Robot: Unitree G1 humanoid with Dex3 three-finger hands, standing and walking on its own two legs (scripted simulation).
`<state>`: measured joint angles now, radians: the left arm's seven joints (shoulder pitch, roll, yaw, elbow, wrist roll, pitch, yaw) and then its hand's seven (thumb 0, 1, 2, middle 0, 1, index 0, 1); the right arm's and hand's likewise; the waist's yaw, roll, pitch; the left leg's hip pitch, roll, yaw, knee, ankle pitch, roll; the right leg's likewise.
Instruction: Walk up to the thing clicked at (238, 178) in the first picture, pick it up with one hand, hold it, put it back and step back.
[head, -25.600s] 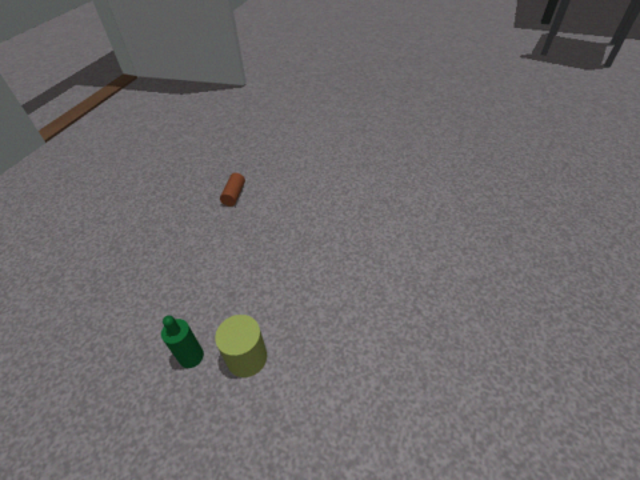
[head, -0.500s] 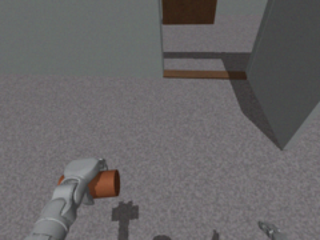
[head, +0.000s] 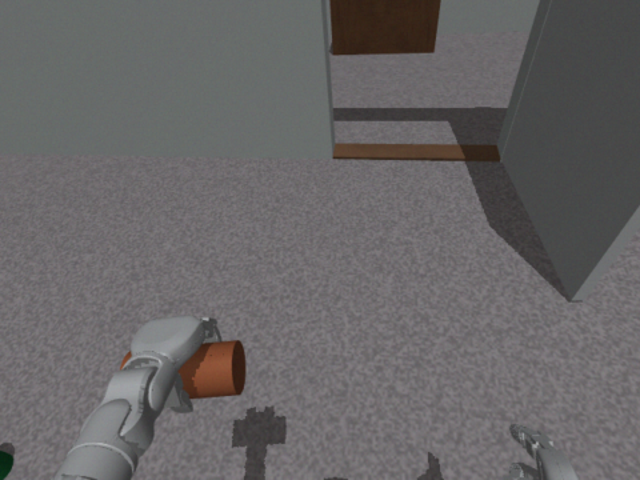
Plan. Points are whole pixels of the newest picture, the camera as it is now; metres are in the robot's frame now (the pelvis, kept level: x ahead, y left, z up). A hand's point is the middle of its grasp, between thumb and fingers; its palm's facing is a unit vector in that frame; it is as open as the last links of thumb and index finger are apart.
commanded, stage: hold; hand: left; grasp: from above
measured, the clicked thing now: (185, 371) +0.30 +0.23 -0.06
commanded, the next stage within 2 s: crouch in 0.80 s
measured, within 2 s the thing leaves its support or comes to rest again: neither
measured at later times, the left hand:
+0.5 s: hand (179, 361) +0.30 +0.23 -0.02, palm faces -0.46 -0.05 -0.89, open 10.3 cm
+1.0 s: hand (180, 354) +0.31 +0.23 -0.02, palm faces -0.46 -0.05 -0.89, open 10.3 cm
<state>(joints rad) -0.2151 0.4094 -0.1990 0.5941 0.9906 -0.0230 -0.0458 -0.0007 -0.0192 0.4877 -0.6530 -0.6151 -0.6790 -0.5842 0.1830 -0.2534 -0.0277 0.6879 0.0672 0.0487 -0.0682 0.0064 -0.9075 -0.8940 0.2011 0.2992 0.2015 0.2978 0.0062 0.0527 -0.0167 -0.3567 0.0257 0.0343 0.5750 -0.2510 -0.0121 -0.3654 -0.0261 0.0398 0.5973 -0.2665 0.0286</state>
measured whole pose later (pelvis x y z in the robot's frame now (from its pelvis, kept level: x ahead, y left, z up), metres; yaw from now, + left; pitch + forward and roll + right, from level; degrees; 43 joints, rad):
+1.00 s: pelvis +0.02 +0.00 +0.01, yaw +0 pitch +1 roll +1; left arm -0.23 0.41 -0.20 0.60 1.00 -0.03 -0.06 0.00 -0.04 0.54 -0.63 -0.66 -0.66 -0.63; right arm 0.18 -0.25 -0.03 0.69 0.07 0.08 -0.07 0.01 -0.91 -0.90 0.20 0.30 0.20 0.30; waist 0.01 0.05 -0.01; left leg -0.27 0.02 0.03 0.49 -0.24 -0.01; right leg -0.28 -0.03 0.04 0.51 -0.25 0.03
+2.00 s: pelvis -0.05 +0.01 -0.29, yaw -1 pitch +38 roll -5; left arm -0.83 0.53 0.00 1.28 1.22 -0.12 0.33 0.00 -0.05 0.54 -0.66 -0.61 -0.68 -0.58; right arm 0.20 -0.22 -0.02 0.75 -0.07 -0.03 0.03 0.00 -0.90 -0.89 0.21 0.30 0.21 0.30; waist -0.19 0.04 -0.18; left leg -1.95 0.02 -0.07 1.93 -0.64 0.00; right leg -1.89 -0.01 0.00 1.88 -0.65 0.06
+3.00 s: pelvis -0.06 +0.01 -0.42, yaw -5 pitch +35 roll -8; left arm -1.06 0.76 0.06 1.50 1.28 -0.17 0.36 0.00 -0.03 0.52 -0.66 -0.59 -0.69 -0.56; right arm 0.16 -0.25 0.09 0.74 -0.13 -0.04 0.12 0.00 -0.91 -0.90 0.20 0.30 0.20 0.30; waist -0.28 -0.01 -0.04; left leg -2.31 0.01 -0.15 2.37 -0.67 -0.02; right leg -2.23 0.03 -0.04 2.29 -0.67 0.06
